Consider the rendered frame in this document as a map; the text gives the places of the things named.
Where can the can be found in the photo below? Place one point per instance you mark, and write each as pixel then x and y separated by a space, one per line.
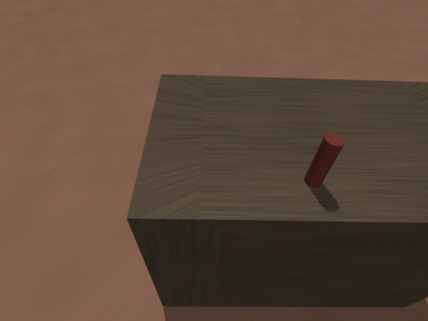
pixel 326 154

